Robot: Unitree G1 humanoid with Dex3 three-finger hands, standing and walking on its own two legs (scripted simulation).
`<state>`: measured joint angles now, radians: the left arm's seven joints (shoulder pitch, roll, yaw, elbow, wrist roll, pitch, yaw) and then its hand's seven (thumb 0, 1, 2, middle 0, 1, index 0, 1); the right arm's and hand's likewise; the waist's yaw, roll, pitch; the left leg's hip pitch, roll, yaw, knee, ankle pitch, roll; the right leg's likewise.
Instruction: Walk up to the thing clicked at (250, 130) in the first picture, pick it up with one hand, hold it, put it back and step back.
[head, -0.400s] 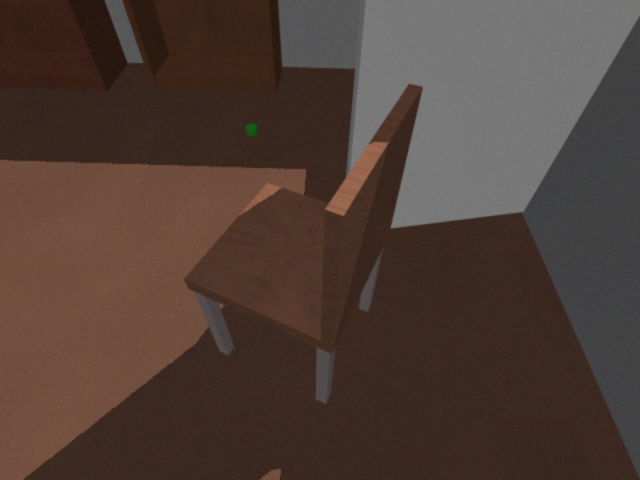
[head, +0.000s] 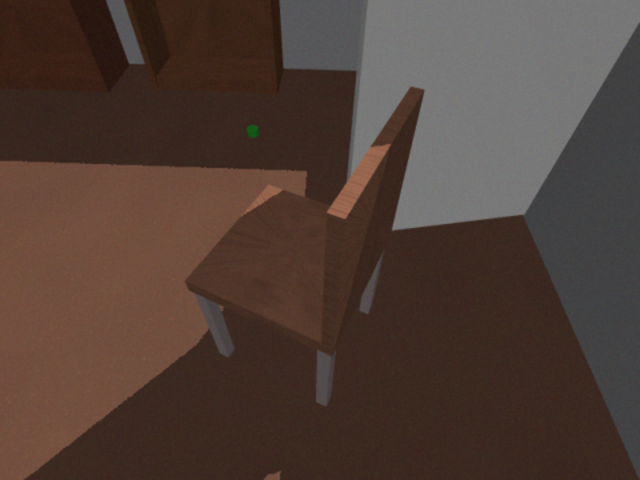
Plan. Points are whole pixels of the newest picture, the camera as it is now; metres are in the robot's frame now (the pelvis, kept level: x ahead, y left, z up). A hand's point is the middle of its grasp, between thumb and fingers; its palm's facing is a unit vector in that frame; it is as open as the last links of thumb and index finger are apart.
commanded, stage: stand
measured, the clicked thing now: (252, 131) +1.93 +0.42 -0.76
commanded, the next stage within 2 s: walk up in 0.72 s
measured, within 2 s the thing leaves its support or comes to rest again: neither
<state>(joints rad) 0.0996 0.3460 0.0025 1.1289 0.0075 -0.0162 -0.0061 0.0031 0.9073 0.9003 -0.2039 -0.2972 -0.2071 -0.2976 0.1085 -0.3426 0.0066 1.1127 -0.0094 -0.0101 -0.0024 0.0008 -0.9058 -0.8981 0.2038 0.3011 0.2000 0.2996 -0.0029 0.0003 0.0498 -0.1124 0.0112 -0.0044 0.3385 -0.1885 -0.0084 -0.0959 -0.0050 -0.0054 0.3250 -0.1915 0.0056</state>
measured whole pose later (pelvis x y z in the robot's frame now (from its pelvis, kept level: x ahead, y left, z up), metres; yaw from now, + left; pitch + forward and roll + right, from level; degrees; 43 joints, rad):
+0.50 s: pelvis +0.00 +0.00 +0.00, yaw +0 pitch -2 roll +0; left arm 0.11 0.35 0.00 1.13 0.01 -0.01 -0.01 0.00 0.91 0.90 -0.20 -0.30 -0.21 -0.30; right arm 0.12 -0.35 0.01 1.12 -0.01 -0.01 0.00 0.00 -0.91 -0.90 0.20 0.30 0.20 0.30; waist 0.00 0.00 0.05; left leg -0.10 0.01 -0.01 0.32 -0.19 -0.01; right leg -0.09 -0.01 -0.01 0.31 -0.19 0.01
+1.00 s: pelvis -0.02 -0.06 -0.02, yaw +17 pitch +0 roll +1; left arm 0.04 0.39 0.09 0.87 0.02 0.03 -0.03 0.00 0.91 0.90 -0.20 -0.30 -0.21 -0.30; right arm 0.24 -0.40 -0.07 0.94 -0.03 0.05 -0.02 0.00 -0.90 -0.90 0.21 0.30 0.20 0.30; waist -0.01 0.02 0.15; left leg -0.34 -0.06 -0.27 0.53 -0.23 -0.03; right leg -0.21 0.04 0.05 0.52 -0.30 -0.04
